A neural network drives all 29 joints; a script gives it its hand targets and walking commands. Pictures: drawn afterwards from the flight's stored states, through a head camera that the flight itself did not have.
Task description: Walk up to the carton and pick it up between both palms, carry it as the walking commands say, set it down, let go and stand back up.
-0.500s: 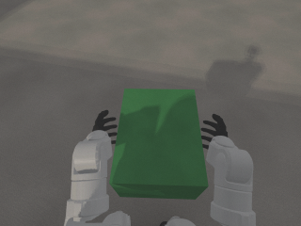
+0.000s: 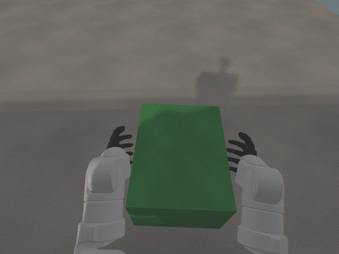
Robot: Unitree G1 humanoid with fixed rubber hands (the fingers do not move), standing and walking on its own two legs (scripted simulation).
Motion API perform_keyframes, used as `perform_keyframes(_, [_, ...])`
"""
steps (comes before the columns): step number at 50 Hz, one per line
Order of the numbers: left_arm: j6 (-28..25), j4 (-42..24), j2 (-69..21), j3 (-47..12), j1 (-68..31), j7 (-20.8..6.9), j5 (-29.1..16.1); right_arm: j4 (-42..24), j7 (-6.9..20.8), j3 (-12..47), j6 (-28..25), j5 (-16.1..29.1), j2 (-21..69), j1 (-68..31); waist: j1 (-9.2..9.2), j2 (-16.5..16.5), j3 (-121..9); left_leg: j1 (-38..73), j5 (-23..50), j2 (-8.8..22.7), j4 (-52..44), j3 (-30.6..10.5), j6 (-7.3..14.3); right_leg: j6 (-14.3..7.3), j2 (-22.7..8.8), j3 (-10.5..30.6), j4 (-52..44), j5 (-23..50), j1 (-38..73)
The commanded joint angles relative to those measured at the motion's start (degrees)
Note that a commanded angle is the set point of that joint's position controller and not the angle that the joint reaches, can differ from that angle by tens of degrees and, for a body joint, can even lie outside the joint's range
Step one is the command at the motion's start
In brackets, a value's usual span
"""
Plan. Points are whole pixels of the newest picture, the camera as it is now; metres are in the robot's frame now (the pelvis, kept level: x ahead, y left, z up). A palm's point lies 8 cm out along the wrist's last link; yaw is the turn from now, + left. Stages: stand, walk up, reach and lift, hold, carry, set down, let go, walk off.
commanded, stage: carry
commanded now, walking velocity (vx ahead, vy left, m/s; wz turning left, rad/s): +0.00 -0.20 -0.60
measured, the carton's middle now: (178, 162) +0.34 +0.00 +0.00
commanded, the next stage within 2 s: none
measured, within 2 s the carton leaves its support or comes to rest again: neither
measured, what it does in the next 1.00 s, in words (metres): steps to the right, turning right: left foot, then right foot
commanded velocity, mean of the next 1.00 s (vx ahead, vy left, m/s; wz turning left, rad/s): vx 0.00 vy -0.20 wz -0.60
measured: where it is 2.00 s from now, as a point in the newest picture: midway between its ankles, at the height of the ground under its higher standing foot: outside the picture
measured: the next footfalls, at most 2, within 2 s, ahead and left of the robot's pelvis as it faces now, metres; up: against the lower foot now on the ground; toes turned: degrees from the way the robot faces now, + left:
left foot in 0.26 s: +0.05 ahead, +0.03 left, +0.00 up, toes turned -1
right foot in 0.60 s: -0.03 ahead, -0.36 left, +0.00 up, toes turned -28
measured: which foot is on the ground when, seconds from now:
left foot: up 0.00-0.24, down 0.26-0.60, up 0.62-0.86, down 0.88-1.00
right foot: down 0.00-0.26, up 0.28-0.58, down 0.60-0.90, up 0.92-1.00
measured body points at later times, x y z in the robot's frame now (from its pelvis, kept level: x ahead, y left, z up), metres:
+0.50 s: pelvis -0.04 -0.13 +0.03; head -0.03 -0.10 +0.48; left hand +0.30 -0.06 +0.11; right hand +0.22 -0.35 +0.12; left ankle +0.01 +0.03 -0.71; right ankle -0.05 -0.30 -0.65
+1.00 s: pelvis -0.13 -0.26 +0.02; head -0.10 -0.25 +0.47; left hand +0.21 -0.31 +0.08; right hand +0.05 -0.56 +0.11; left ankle -0.05 -0.17 -0.71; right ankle -0.15 -0.36 -0.65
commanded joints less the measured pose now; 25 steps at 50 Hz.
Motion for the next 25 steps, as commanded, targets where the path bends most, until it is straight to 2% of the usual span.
perform_keyframes(1, [0.82,2.74,-56.38,-34.06,-22.28,-27.22,-24.60,-0.24,20.84,41.77,0.77,27.04,58.33,-28.49,-0.32,-21.02,-17.87,-17.31,-14.12,-10.88,22.18,-3.51,1.21,-13.15,-14.07,19.91,-4.30,48.19,24.25])
perform_keyframes(2, [0.18,2.38,-56.37,-32.80,-22.05,-27.39,-24.60,-2.42,20.63,43.06,0.44,28.72,59.39,-30.70,-0.18,-20.28,-18.85,-17.26,-10.39,-10.31,22.03,-4.06,1.54,-12.06,-12.53,18.31,-5.30,39.92,22.07])
perform_keyframes(3, [-0.35,1.39,-56.90,-31.75,-22.54,-27.36,-24.89,-4.83,20.36,43.67,0.00,30.11,59.21,-32.96,-0.09,-17.99,-19.44,-15.34,-4.34,-9.42,21.73,-4.55,1.51,-10.33,-9.51,15.50,-5.60,29.45,19.88])
perform_keyframes(4, [-0.91,0.05,-57.50,-31.65,-23.33,-27.23,-24.90,-6.95,20.11,44.62,-0.39,31.13,59.39,-34.22,0.06,-17.09,-19.75,-13.19,-0.32,-9.60,20.39,-3.82,1.66,-9.90,-7.94,13.39,-6.18,23.76,16.91])
perform_keyframes(5, [-1.36,-1.52,-57.62,-32.08,-24.25,-26.98,-25.15,-8.12,19.92,44.54,-0.61,31.64,59.38,-34.27,0.06,-16.22,-20.07,-11.23,1.54,-10.10,18.14,-3.60,1.92,-9.83,-7.31,12.86,-7.52,17.86,15.28])
perform_keyframes(7, [-1.92,-3.54,-56.94,-33.23,-23.95,-26.17,-24.61,-8.39,19.69,43.52,-0.40,31.87,58.52,-31.96,0.07,-14.39,-20.68,-7.60,2.99,-12.15,11.60,-2.93,2.99,-10.32,-7.33,15.05,-11.10,8.46,13.60])
perform_keyframes(8, [-1.96,-4.16,-56.48,-33.96,-23.37,-25.71,-24.17,-7.78,19.74,42.83,-0.06,31.69,57.98,-30.20,0.03,-13.84,-21.12,-5.70,2.93,-13.28,8.17,-2.85,3.89,-10.86,-7.90,17.09,-12.82,6.80,13.39])
perform_keyframes(10, [-1.64,-5.03,-55.63,-35.63,-22.32,-25.04,-23.62,-5.33,20.18,41.32,0.88,31.01,57.31,-26.09,-0.24,-12.34,-22.01,0.70,2.61,-15.79,-0.65,-2.98,6.23,-11.00,-8.07,19.58,-15.39,8.20,12.24])
perform_keyframes(11, [-1.41,-5.19,-55.32,-36.53,-22.18,-24.88,-23.64,-4.03,20.47,40.63,1.26,30.67,57.18,-24.78,-0.37,-11.55,-22.18,6.01,2.70,-17.19,-7.20,-2.76,7.51,-9.96,-7.15,19.22,-16.53,9.62,10.61])
perform_keyframes(12, [-1.20,-4.90,-55.14,-37.35,-22.01,-24.80,-23.82,-2.69,20.74,39.99,1.53,30.25,57.02,-24.20,-0.40,-10.26,-22.35,12.71,4.96,-17.69,-16.12,-1.85,8.12,-7.70,-5.45,17.63,-17.49,8.66,8.53])
perform_keyframes(13, [-0.99,-4.29,-55.24,-38.05,-22.90,-24.72,-24.34,-1.18,20.95,39.23,1.63,29.56,57.04,-23.09,-1.49,-6.10,-23.33,24.73,11.31,-14.07,-28.42,-4.28,8.74,-4.20,-2.68,14.49,-14.56,3.99,2.14])
perform_keyframes(14, [-0.41,-4.98,-55.77,-39.79,-24.31,-25.05,-25.28,0.93,21.16,37.99,0.80,28.29,56.53,-20.87,-2.09,11.85,-21.04,30.59,3.71,4.61,-35.02,-24.34,14.36,0.24,4.86,5.20,0.97,-4.37,-11.22])
perform_keyframes(15, [-0.02,-6.35,-55.97,-40.60,-27.80,-25.39,-25.83,3.26,21.25,36.56,0.48,27.18,56.90,-20.07,-2.02,23.02,-14.09,23.44,17.69,18.64,-35.21,-33.02,20.45,0.03,3.62,2.11,18.22,-15.90,-20.63])
perform_keyframes(16, [0.17,-5.49,-55.86,-40.41,-29.01,-25.48,-25.99,2.79,21.24,36.88,0.88,27.53,57.39,-22.44,-2.08,12.10,-11.03,20.57,30.03,14.80,-32.60,-26.99,20.49,0.21,1.59,7.40,25.92,-11.79,-19.35])
perform_keyframes(17, [0.40,-4.74,-55.79,-39.72,-28.13,-25.71,-26.47,2.66,21.23,36.77,1.03,27.39,56.88,-22.40,-2.00,5.80,-11.70,20.31,39.46,11.23,-30.21,-19.04,17.19,0.71,1.17,8.12,28.84,-7.67,-17.23])
perform_keyframes(18, [0.58,-3.97,-56.22,-39.70,-27.55,-25.93,-27.19,1.26,21.21,36.47,0.86,27.44,56.75,-23.86,-1.34,5.02,-11.87,21.93,45.10,7.77,-27.68,-12.26,13.32,1.12,0.30,7.74,28.01,-4.70,-16.85])
perform_keyframes(19, [0.72,-3.20,-56.34,-40.08,-26.53,-26.00,-27.48,0.43,21.17,36.21,0.77,27.18,56.37,-24.14,-0.96,7.62,-12.08,23.59,50.55,4.74,-25.61,-6.65,11.20,1.85,1.05,5.53,26.36,-4.08,-16.62])
perform_keyframes(20, [0.87,-2.96,-56.01,-40.13,-26.03,-25.91,-27.59,-0.17,21.15,35.70,0.79,26.77,55.57,-23.78,-0.85,9.60,-12.63,24.11,54.87,2.75,-23.69,-2.84,10.03,2.62,2.21,2.69,24.32,-4.76,-15.04])
perform_keyframes(22, [1.31,-2.36,-55.48,-39.83,-24.90,-25.54,-27.43,-0.43,21.09,34.93,1.10,26.19,54.05,-22.54,-1.18,11.65,-12.89,23.75,57.49,2.77,-22.37,-0.29,9.45,3.03,2.54,-0.07,19.58,-6.55,-12.31])
perform_keyframes(25, [2.03,-1.08,-55.56,-39.28,-23.21,-25.27,-26.42,0.23,21.13,34.57,1.73,25.32,52.73,-21.03,-1.48,15.55,-12.46,19.23,52.59,3.46,-22.55,3.23,8.27,1.78,1.80,-3.15,7.91,-6.49,-4.20])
